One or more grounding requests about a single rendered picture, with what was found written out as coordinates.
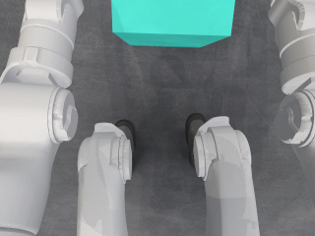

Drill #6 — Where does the robot right upper arm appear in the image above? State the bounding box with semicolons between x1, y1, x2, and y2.
274;88;315;207

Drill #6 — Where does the robot left forearm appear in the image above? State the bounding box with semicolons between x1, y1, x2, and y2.
0;0;85;89

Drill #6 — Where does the robot left upper arm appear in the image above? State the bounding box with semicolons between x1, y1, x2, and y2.
0;82;79;236

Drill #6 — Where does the left robot foot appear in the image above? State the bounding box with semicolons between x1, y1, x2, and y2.
115;119;136;173

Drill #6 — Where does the robot right forearm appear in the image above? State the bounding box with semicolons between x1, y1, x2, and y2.
268;0;315;94

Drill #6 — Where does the left robot thigh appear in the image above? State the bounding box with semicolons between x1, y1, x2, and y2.
77;132;132;236

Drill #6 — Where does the carton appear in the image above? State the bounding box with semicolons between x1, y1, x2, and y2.
111;0;235;48

